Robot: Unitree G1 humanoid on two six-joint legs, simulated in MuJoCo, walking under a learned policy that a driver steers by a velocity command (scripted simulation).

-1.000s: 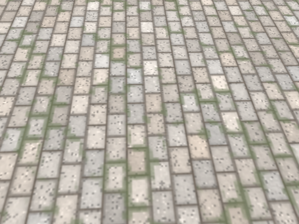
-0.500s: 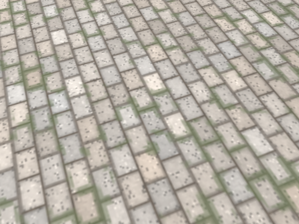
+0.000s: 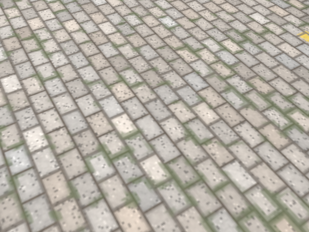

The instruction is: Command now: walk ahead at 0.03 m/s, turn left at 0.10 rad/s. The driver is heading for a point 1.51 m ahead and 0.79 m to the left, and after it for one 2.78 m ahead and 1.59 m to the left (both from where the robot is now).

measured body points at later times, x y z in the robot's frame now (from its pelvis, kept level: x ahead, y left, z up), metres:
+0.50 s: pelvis +0.00 +0.03 -0.01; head +0.04 +0.05 +0.44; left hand +0.04 +0.34 -0.12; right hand +0.26 -0.19 -0.09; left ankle +0.00 +0.13 -0.74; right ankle -0.02 -0.13 -0.73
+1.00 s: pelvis +0.01 +0.01 +0.00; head +0.04 +0.02 +0.45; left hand +0.00 +0.34 -0.09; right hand +0.30 -0.14 -0.09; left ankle +0.00 +0.13 -0.73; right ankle +0.08 -0.08 -0.74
